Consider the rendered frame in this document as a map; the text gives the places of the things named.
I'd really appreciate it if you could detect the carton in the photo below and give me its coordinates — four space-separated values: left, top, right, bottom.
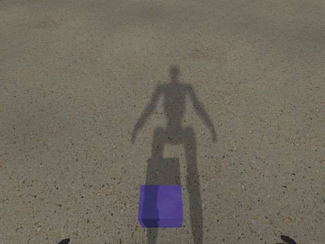
138 185 183 228

